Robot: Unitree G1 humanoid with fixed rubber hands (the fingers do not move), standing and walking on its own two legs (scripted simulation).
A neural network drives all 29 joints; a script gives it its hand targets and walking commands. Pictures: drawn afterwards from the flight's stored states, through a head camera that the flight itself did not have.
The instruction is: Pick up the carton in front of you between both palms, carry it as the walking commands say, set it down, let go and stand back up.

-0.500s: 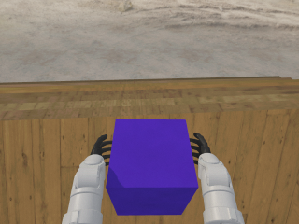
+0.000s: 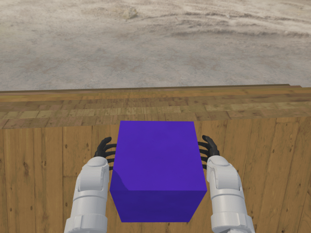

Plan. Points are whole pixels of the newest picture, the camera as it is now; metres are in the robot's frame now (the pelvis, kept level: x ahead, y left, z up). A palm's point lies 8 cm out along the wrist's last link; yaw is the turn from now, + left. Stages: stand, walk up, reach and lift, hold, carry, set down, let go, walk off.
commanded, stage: hold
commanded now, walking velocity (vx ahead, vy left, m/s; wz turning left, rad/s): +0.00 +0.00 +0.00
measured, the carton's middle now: (156, 173) +0.30 +0.00 -0.03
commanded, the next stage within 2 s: carry in 0.24 s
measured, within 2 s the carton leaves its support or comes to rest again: neither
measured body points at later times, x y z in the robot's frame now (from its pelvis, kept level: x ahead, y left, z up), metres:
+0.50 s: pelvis +0.04 -0.02 -0.01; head +0.01 -0.03 +0.44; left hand +0.35 +0.12 +0.07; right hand +0.34 -0.18 +0.07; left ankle +0.02 +0.11 -0.72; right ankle +0.01 -0.12 -0.75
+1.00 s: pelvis +0.29 -0.03 -0.01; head +0.27 -0.03 +0.44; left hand +0.55 +0.10 +0.08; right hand +0.52 -0.20 +0.08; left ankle +0.17 +0.08 -0.75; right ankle +0.41 -0.16 -0.72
